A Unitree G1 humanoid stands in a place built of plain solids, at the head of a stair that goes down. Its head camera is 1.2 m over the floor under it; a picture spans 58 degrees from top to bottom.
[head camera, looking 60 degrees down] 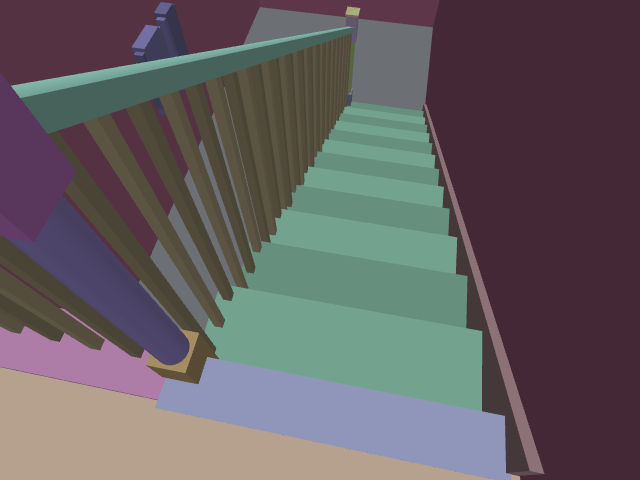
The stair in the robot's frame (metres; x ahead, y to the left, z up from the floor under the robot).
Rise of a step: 0.19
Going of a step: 0.29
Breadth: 0.90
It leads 11 degrees to the right of straight ahead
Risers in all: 13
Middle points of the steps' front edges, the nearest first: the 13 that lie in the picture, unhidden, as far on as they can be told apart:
0.24 -0.08 0.00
0.54 -0.09 -0.19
0.83 -0.15 -0.37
1.11 -0.20 -0.56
1.40 -0.26 -0.74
1.69 -0.32 -0.93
1.98 -0.37 -1.11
2.27 -0.43 -1.30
2.55 -0.48 -1.48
2.84 -0.54 -1.67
3.13 -0.59 -1.86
3.42 -0.65 -2.04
3.69 -0.75 -2.23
